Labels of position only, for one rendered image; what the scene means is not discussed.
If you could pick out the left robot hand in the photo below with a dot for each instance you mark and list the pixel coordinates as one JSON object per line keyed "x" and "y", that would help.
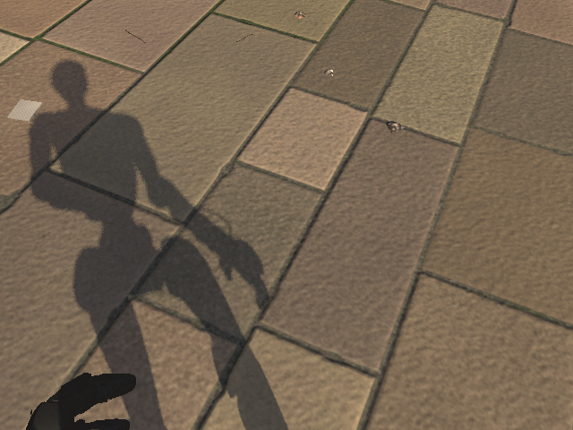
{"x": 76, "y": 397}

